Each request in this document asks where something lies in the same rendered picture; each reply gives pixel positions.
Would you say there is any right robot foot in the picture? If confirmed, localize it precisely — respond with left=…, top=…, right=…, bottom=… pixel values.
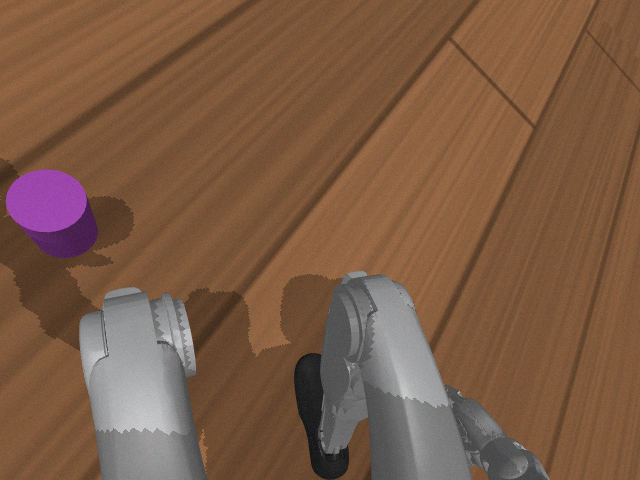
left=294, top=353, right=349, bottom=480

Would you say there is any right robot arm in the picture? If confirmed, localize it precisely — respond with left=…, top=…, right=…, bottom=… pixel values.
left=480, top=437, right=550, bottom=480

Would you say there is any can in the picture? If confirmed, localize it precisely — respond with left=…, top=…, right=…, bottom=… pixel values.
left=6, top=169, right=98, bottom=258

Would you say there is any right robot hand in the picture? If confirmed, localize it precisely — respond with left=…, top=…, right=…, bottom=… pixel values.
left=445, top=385, right=507, bottom=468

